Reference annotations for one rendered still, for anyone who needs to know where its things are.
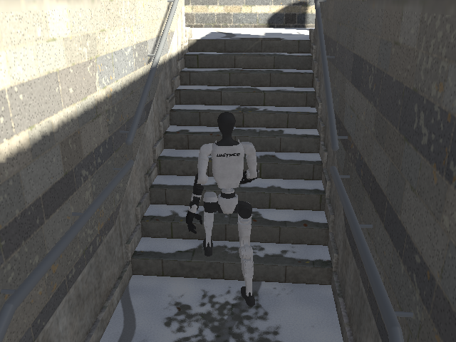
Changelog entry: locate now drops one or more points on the stairs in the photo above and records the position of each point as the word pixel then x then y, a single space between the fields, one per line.
pixel 268 86

